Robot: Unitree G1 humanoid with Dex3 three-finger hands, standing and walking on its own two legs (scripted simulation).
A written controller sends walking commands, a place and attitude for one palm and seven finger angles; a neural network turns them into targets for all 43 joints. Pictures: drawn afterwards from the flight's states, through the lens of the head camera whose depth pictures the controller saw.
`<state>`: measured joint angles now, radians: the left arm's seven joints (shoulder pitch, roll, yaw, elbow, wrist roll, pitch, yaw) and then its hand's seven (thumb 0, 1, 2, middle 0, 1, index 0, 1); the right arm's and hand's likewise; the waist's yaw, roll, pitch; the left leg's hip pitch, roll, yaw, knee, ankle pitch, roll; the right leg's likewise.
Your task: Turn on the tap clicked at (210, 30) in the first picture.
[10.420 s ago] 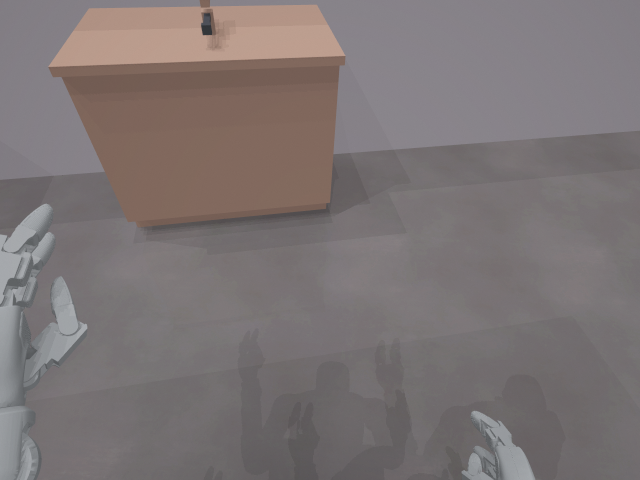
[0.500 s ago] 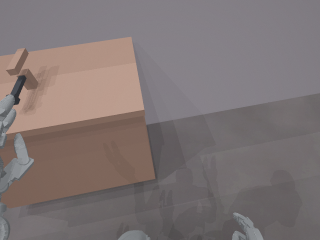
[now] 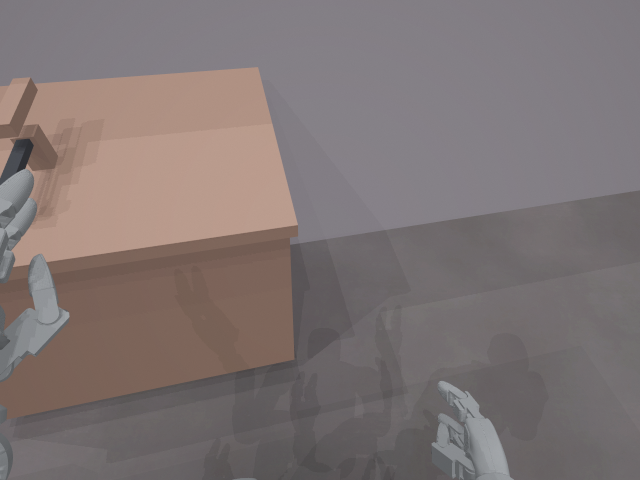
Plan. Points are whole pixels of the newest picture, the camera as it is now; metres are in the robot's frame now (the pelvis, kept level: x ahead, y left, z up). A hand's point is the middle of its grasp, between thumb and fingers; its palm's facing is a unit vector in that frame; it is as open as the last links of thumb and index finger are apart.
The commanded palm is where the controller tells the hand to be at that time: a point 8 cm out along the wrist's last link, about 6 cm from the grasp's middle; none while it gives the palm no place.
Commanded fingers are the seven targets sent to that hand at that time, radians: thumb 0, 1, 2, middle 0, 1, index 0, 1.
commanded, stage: come to a stop and stand still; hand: left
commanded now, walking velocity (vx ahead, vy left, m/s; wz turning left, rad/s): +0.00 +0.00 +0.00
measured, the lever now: (5, 193) +0.46 +0.51 +0.05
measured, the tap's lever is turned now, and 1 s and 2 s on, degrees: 0 0 0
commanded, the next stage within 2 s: look again from close up in 0.70 s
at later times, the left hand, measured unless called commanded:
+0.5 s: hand (49, 366) +0.17 +0.23 +0.17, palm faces +0.40 -0.83 -0.39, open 7.4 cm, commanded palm +0.12 +0.27 +0.18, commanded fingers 0.00 0.90 0.90 -0.20 -0.30 -0.20 -0.30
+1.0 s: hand (18, 315) +0.21 +0.27 +0.18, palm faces +0.38 -0.84 -0.38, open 7.4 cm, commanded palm +0.14 +0.29 +0.18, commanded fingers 0.00 0.90 0.90 -0.20 -0.30 -0.20 -0.30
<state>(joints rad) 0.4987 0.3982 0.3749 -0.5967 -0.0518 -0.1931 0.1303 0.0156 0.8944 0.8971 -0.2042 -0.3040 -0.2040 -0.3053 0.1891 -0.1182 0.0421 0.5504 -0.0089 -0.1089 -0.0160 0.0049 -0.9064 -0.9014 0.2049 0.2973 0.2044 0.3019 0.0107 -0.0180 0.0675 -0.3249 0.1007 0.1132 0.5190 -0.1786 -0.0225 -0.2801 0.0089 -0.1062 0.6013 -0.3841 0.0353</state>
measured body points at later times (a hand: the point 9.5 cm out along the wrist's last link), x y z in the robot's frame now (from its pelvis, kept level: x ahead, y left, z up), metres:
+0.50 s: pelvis -0.04 -0.01 +0.00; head -0.04 -0.01 +0.45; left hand +0.15 +0.28 +0.19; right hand +0.12 -0.25 -0.08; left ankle -0.01 +0.10 -0.73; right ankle +0.01 -0.08 -0.73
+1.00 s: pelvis -0.03 +0.02 +0.01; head -0.01 +0.02 +0.46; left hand +0.18 +0.31 +0.20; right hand +0.12 -0.22 -0.08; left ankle -0.01 +0.10 -0.73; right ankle +0.01 -0.08 -0.73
